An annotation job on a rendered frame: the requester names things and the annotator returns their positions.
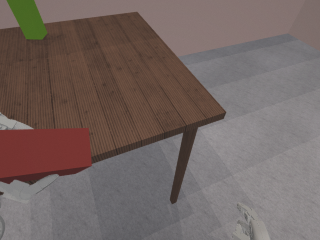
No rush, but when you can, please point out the table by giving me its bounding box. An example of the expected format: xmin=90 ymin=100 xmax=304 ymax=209
xmin=0 ymin=12 xmax=226 ymax=204

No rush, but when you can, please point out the robot right hand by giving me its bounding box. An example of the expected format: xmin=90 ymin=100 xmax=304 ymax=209
xmin=233 ymin=202 xmax=271 ymax=240

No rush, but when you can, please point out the sponge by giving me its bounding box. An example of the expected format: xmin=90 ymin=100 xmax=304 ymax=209
xmin=0 ymin=128 xmax=92 ymax=184

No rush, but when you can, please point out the robot left hand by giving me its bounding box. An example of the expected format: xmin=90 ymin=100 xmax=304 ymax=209
xmin=0 ymin=112 xmax=59 ymax=204

